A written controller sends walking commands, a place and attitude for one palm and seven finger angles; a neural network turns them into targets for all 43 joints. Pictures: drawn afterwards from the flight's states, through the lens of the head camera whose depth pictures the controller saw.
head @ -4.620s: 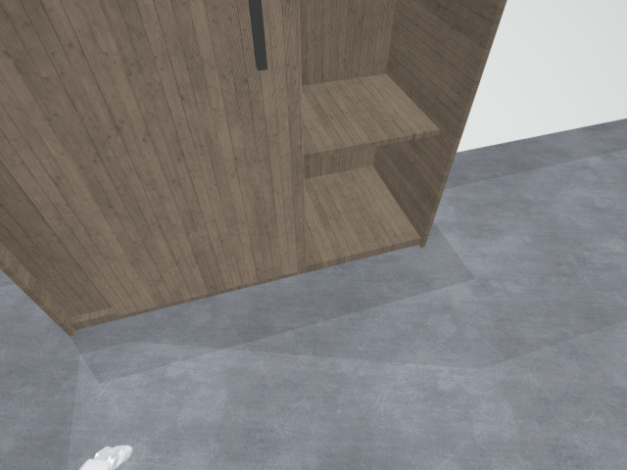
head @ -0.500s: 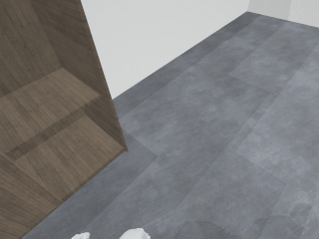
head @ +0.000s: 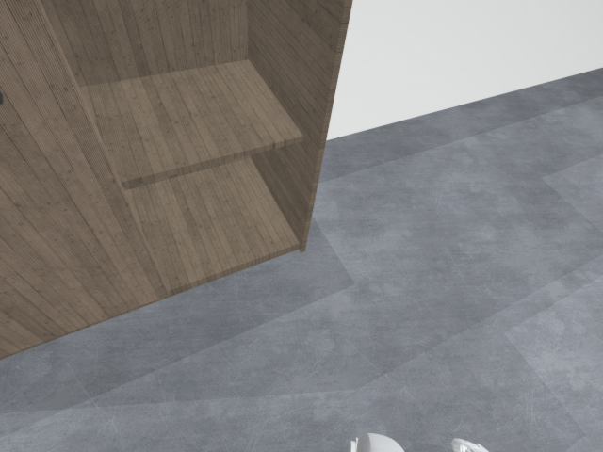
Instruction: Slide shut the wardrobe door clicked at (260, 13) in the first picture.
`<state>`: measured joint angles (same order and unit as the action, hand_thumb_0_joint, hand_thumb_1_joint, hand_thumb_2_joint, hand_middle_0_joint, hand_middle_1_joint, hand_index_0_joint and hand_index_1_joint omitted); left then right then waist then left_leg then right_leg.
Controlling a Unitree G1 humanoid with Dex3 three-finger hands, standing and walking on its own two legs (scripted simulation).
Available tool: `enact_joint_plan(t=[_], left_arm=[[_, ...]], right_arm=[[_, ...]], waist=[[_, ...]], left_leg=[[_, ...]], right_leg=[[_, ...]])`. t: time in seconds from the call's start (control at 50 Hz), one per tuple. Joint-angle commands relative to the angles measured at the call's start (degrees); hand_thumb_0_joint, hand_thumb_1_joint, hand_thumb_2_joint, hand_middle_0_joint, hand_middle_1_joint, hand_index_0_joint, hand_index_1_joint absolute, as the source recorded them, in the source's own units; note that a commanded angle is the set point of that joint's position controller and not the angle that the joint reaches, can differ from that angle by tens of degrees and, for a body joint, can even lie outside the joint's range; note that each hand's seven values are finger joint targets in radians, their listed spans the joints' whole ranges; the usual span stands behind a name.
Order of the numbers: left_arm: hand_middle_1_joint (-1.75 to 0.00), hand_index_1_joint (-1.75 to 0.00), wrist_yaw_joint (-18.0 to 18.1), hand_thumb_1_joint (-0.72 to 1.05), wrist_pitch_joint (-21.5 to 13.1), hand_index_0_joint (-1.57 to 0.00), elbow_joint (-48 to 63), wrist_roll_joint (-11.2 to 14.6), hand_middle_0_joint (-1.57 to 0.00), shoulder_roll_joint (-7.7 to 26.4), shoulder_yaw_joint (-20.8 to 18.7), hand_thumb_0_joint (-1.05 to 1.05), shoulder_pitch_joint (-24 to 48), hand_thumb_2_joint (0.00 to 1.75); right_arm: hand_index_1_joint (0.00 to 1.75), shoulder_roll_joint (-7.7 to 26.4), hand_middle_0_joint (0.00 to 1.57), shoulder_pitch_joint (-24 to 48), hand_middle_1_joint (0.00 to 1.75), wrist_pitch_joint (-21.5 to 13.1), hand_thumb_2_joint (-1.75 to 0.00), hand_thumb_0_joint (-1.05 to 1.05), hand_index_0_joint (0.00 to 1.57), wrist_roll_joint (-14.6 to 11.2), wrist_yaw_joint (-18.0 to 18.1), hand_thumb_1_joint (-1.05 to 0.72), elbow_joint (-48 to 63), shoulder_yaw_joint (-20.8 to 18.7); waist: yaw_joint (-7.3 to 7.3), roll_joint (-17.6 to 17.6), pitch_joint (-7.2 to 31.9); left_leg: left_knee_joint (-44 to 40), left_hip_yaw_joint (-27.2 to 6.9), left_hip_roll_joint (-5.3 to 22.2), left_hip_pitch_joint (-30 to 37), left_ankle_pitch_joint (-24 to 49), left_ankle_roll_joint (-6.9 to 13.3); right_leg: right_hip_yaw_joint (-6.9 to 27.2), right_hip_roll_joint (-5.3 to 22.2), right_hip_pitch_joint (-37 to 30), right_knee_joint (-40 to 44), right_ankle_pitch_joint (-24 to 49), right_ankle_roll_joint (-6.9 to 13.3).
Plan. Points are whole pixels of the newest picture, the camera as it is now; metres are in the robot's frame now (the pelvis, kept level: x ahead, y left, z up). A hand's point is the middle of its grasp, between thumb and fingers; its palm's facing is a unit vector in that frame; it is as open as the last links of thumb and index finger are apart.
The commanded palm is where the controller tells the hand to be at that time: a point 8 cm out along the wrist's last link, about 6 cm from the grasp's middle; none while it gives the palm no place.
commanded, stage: turn to face it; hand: left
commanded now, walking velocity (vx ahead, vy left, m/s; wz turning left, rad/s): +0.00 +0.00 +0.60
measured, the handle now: out of the picture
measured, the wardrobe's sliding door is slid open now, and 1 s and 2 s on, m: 0.51 0.51 0.51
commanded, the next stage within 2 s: take the last steps up to it in 0.68 s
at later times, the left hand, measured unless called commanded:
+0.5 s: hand out of the picture +0.07 +0.17 -0.13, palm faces +0.29 -0.91 -0.29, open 7.4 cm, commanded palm none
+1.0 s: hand out of the picture -0.14 +0.18 -0.18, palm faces +0.51 -0.84 -0.20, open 7.4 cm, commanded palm none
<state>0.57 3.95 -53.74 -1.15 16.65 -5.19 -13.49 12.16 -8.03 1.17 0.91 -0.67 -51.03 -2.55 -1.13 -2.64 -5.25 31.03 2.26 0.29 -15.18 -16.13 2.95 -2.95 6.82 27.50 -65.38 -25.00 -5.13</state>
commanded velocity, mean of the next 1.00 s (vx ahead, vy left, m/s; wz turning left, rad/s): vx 0.07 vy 0.01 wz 0.36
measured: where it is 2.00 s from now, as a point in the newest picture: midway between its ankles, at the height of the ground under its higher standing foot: (250, 445)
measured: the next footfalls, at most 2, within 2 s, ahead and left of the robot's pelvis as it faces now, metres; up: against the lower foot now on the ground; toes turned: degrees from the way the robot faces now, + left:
right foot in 0.36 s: +0.08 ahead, -0.14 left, +0.00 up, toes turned +12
left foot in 0.82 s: -0.05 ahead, +0.09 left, +0.00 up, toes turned +30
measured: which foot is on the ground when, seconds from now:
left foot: down 0.00-0.36, up 0.38-0.80, down 0.82-1.00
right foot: up 0.00-0.34, down 0.36-0.82, up 0.84-1.00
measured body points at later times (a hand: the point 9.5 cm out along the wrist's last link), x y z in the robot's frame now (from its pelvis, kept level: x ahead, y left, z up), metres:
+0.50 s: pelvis +0.00 -0.05 +0.00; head +0.02 -0.08 +0.45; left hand +0.05 +0.22 -0.11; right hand +0.10 -0.30 -0.16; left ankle -0.05 +0.08 -0.66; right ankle +0.04 -0.15 -0.74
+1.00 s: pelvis -0.03 +0.01 +0.01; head -0.05 +0.03 +0.45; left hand -0.16 +0.23 -0.16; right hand +0.16 -0.16 -0.12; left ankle -0.08 +0.07 -0.74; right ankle +0.02 -0.13 -0.66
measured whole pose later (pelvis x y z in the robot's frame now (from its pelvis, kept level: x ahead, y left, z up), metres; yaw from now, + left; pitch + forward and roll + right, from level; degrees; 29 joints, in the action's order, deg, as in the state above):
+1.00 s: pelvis -0.03 +0.01 +0.01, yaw +27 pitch -2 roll -1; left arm -0.5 2.8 -59.8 -2.0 14.7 -3.6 -18.7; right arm 9.4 -11.5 -0.4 1.2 0.2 -55.0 -0.9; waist -2.2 -2.9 -1.4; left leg 24.9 3.1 -0.9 -7.8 -15.3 3.4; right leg -3.9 5.0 25.0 -60.9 -21.3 -2.1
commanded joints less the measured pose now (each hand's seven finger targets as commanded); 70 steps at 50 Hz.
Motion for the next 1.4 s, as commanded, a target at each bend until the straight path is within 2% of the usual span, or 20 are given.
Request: enact_joint_plan(t=[0.0,0.2,0.3,0.32,0.34,0.36,0.38,0.42,0.48,0.68,0.76,0.78,0.8,0.82,0.84,0.88,0.96,1.26,1.34,1.38], left_arm=[[-0.30,-0.30,0.0,0.90,-2.1,-0.20,5.1,0.3,-0.20,3.4,-0.4,0.00,0.6,0.90],[-0.30,-0.30,0.6,0.90,-2.3,-0.20,8.8,0.9,-0.20,2.3,0.4,0.00,8.2,0.90],[-0.30,-0.30,1.1,0.90,-3.3,-0.20,7.9,1.2,-0.20,3.0,0.2,0.00,1.5,0.90],[-0.30,-0.30,1.4,0.90,-3.8,-0.20,7.7,0.8,-0.20,5.5,-0.3,0.00,0.0,0.90],[-0.30,-0.30,1.8,0.90,-4.2,-0.20,8.2,-0.1,-0.20,10.6,-1.2,0.00,-0.3,0.90],[-0.30,-0.30,1.6,0.90,-3.8,-0.20,8.7,0.2,-0.20,11.5,-0.9,0.00,-0.5,0.90],[-0.30,-0.30,1.8,0.90,-3.8,-0.20,9.3,0.3,-0.20,8.8,-0.6,0.00,2.4,0.90],[-0.30,-0.30,1.6,0.90,-3.8,-0.20,9.9,0.4,-0.20,5.7,0.3,0.00,7.1,0.90],[-0.30,-0.30,1.4,0.90,-4.4,-0.20,9.2,0.3,-0.20,3.8,0.8,0.00,5.9,0.90],[-0.30,-0.30,1.3,0.90,-4.1,-0.20,3.9,-0.9,-0.20,7.5,-0.4,0.00,-3.7,0.90],[-0.30,-0.30,1.2,0.90,-3.7,-0.20,2.0,-0.2,-0.20,7.2,-0.3,0.00,-2.7,0.90],[-0.30,-0.30,1.0,0.90,-3.4,-0.20,2.0,0.5,-0.20,5.2,0.2,0.00,-3.1,0.90],[-0.30,-0.30,0.6,0.90,-3.1,-0.20,3.2,0.9,-0.20,1.2,0.9,0.00,-4.1,0.90],[-0.30,-0.30,0.6,0.90,-2.8,-0.20,4.0,0.2,-0.20,0.7,1.6,0.00,-1.3,0.90],[-0.30,-0.30,0.3,0.90,-2.6,-0.20,3.6,-0.2,-0.20,1.7,1.3,0.00,0.4,0.90],[-0.30,-0.30,-0.5,0.90,-2.6,-0.20,1.5,-0.7,-0.20,2.3,0.9,0.00,1.3,0.90],[-0.30,-0.30,-1.5,0.90,-3.8,-0.20,-2.1,-0.7,-0.20,0.7,1.7,0.00,-3.1,0.90],[-0.30,-0.30,-1.7,0.90,-5.0,-0.20,0.9,-0.1,-0.20,-2.8,2.0,0.00,8.4,0.90],[-0.30,-0.30,-1.7,0.90,-5.8,-0.20,0.6,0.1,-0.20,-4.2,1.7,0.00,6.9,0.90],[-0.30,-0.30,-1.5,0.90,-6.6,-0.20,-2.6,-0.1,-0.20,-2.8,1.1,0.00,-2.4,0.90]], right_arm=[[0.30,11.9,0.20,-3.0,0.30,-1.1,-0.90,0.00,0.20,-0.1,1.3,-0.90,2.6,-3.0],[0.30,12.4,0.20,-6.3,0.30,-0.2,-0.90,0.00,0.20,0.5,1.3,-0.90,1.3,-4.0],[0.30,11.5,0.20,-2.9,0.30,0.2,-0.90,0.00,0.20,0.1,1.0,-0.90,2.4,-4.1],[0.30,9.0,0.20,-3.8,0.30,0.1,-0.90,0.00,0.20,-0.4,0.8,-0.90,2.5,-3.8],[0.30,5.2,0.20,-5.7,0.30,0.0,-0.90,0.00,0.20,-0.8,0.8,-0.90,3.4,-3.3],[0.30,8.1,0.20,-5.5,0.30,0.4,-0.90,0.00,0.20,0.0,0.9,-0.90,3.7,-4.1],[0.30,8.5,0.20,-5.4,0.30,1.1,-0.90,0.00,0.20,0.3,0.6,-0.90,3.0,-4.4],[0.30,7.9,0.20,-6.4,0.30,2.1,-0.90,0.00,0.20,0.6,-0.1,-0.90,0.8,-4.3],[0.30,6.4,0.20,-7.7,0.30,2.5,-0.90,0.00,0.20,0.5,-0.7,-0.90,-0.2,-3.8],[0.30,4.4,0.20,0.2,0.30,1.7,-0.90,0.00,0.20,-0.2,-0.2,-0.90,0.9,-1.8],[0.30,4.9,0.20,-5.3,0.30,0.4,-0.90,0.00,0.20,-0.5,0.3,-0.90,-1.2,-1.2],[0.30,7.7,0.20,-7.6,0.30,-0.4,-0.90,0.00,0.20,-0.2,0.4,-0.90,-1.8,-1.6],[0.30,12.9,0.20,-8.5,0.30,-0.8,-0.90,0.00,0.20,0.5,0.6,-0.90,-1.5,-2.7],[0.30,15.6,0.20,-10.0,0.30,-0.2,-0.90,0.00,0.20,0.6,0.9,-0.90,-2.1,-3.1],[0.30,14.0,0.20,-9.2,0.30,-0.2,-0.90,0.00,0.20,0.8,1.1,-0.90,-2.6,-2.7],[0.30,10.1,0.20,-6.4,0.30,-1.0,-0.90,0.00,0.20,0.6,1.9,-0.90,-2.2,-1.5],[0.30,7.2,0.20,-8.6,0.30,-3.0,-0.90,0.00,0.20,-0.2,2.2,-0.90,-3.4,-0.6],[0.30,4.4,0.20,-20.2,0.30,-4.8,-0.90,0.00,0.20,0.5,2.7,-0.90,-10.4,-0.8],[0.30,4.8,0.20,-19.9,0.30,-4.7,-0.90,0.00,0.20,0.9,2.7,-0.90,-11.8,-0.7],[0.30,4.5,0.20,-19.3,0.30,-4.7,-0.90,0.00,0.20,0.5,2.7,-0.90,-12.4,-0.6]], waist=[[1.69,10.0,9.0],[3.46,10.5,7.1],[-0.31,9.7,8.7],[-0.94,2.4,10.0],[-0.68,-14.7,10.6],[-0.74,-12.2,10.2],[0.80,-7.2,8.0],[2.90,-6.5,3.4],[3.13,-7.0,2.2],[-1.60,-8.6,5.5],[1.40,-7.6,9.0],[2.70,-0.1,11.2],[3.01,17.1,11.1],[4.38,19.0,9.2],[4.44,15.4,6.6],[3.36,15.7,0.6],[1.82,9.2,0.8],[4.17,7.7,-4.6],[2.66,7.5,-2.8],[-1.61,3.9,2.3]], left_leg=[[-10.7,-12.5,11.4,10.4,32.0,5.1],[-9.7,-24.1,11.2,8.2,26.3,8.1],[-3.9,-24.8,6.9,-3.7,20.8,4.2],[1.1,-21.9,3.4,-10.4,10.5,1.0],[14.3,-9.8,-4.7,-19.3,-11.4,-3.8],[25.8,-7.7,-4.6,-17.2,-18.1,-4.6],[32.9,-9.1,-2.9,-16.4,-14.9,-4.4],[39.1,-7.0,-1.0,-16.0,-8.3,-5.0],[40.0,-4.8,0.0,-16.1,-3.2,-5.9],[15.1,0.4,0.6,-8.3,-11.1,-6.1],[-5.4,1.7,-0.3,5.6,2.2,-4.7],[-10.6,-1.8,3.5,13.5,8.5,-3.7],[-13.2,-18.7,16.6,19.2,17.8,1.5],[-15.2,-22.8,21.6,15.9,16.6,6.9],[-17.4,-20.7,20.5,12.1,4.3,8.4],[-20.3,-18.9,15.6,7.4,-7.5,6.5],[-20.7,-13.5,11.7,11.5,3.1,6.2],[-22.2,-15.3,14.8,13.1,7.8,10.0],[-17.3,-11.8,13.5,10.3,14.1,8.2],[-6.3,-7.4,9.9,6.6,18.3,5.2]], right_leg=[[2.5,-0.3,4.4,0.0,5.4,-0.8],[4.1,-3.7,-0.4,17.2,0.2,0.0],[3.3,-5.3,-19.7,38.5,12.1,1.4],[8.7,0.5,-27.9,45.7,14.1,2.7],[24.1,16.2,-32.5,50.0,17.3,8.3],[25.6,22.1,-24.5,50.3,21.4,13.4],[20.7,18.7,-19.5,50.4,18.5,14.5],[13.0,12.5,-14.4,50.7,13.9,12.2],[5.0,9.5,-14.5,49.8,17.5,10.5],[3.3,13.1,-21.9,45.1,31.0,13.9],[-0.4,10.5,-18.6,36.5,34.0,9.1],[-3.7,7.9,-13.3,30.4,24.5,6.0],[-6.7,0.7,0.3,20.6,0.5,2.3],[-3.6,-1.5,3.8,12.3,-11.4,2.2],[-1.2,-0.7,4.4,7.3,-9.3,3.2],[1.2,-0.3,7.4,2.8,-1.3,3.6],[0.5,-0.7,7.9,2.4,7.4,2.9],[0.1,-0.6,7.7,20.8,8.7,3.8],[-2.0,-3.1,-2.4,29.0,9.0,5.2],[-3.4,-5.2,-17.6,37.0,13.8,5.9]])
